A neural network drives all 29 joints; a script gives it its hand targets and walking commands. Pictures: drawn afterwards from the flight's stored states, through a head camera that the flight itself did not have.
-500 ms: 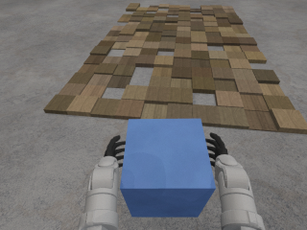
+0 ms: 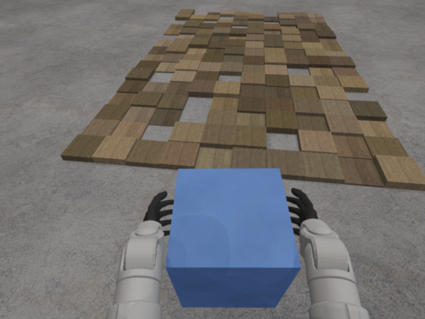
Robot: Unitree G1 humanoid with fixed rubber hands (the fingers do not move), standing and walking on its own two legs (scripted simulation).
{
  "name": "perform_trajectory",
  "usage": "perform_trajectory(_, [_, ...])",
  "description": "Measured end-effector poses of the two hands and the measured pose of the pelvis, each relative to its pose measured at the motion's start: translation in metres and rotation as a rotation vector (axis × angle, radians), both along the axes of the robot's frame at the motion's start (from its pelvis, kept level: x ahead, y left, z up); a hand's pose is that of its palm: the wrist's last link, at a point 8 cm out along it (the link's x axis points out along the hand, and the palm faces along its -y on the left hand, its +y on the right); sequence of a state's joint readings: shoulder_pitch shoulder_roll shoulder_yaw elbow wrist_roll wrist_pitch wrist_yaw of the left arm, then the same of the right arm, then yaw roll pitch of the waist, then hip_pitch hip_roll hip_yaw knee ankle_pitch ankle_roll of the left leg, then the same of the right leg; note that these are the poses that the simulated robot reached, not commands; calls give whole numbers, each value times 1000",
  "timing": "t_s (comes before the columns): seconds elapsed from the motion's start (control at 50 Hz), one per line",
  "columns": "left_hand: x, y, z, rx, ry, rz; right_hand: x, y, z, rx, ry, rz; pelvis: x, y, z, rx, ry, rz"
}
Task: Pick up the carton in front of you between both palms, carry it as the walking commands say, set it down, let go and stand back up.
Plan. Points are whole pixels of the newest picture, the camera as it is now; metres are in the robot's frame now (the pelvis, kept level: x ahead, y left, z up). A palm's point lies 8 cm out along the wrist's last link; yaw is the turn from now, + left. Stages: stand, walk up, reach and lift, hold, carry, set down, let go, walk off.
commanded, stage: hold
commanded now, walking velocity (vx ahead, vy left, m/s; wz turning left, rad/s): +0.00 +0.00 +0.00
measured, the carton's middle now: (228, 241) +0.30 +0.00 -0.04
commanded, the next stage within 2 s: carry in 0.92 s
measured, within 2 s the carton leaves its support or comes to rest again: neither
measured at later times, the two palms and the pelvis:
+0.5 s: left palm (150, 230) +0.27 +0.15 +0.05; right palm (311, 229) +0.27 -0.15 +0.05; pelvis -0.02 +0.00 +0.00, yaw +0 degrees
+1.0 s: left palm (151, 227) +0.28 +0.15 +0.05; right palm (310, 225) +0.28 -0.15 +0.05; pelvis +0.00 +0.00 +0.00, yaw +0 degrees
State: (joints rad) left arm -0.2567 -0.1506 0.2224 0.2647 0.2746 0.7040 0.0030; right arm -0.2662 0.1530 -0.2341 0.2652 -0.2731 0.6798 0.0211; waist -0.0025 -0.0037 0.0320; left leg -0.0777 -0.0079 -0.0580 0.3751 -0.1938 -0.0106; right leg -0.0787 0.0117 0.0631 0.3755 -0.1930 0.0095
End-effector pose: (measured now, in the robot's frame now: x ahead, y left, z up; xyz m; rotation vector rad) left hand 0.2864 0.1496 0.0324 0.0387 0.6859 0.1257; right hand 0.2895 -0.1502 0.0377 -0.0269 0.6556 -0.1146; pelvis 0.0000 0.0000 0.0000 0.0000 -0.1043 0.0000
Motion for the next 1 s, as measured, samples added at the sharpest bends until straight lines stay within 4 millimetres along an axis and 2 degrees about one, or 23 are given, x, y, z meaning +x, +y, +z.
perform_trajectory(0.22, [-11,1,18,2,-37,3,-10,1,17,2,-37,1,-5,0,1,-1,-25,2])
perform_trajectory(0.38, [-17,0,12,-5,2,2,-18,0,10,13,2,-10,-14,1,-1,-1,-48,2])
perform_trajectory(0.5, [-13,0,14,-18,-15,10,-15,0,13,20,-14,-19,-17,2,-2,0,-42,1])
perform_trajectory(0.72, [-4,1,16,-10,-18,5,-5,1,16,9,-17,-10,-7,1,0,0,-36,0])
perform_trajectory(1.0, [-6,-1,13,8,-9,-4,-7,-1,12,0,-9,0,3,-1,0,0,1,2])
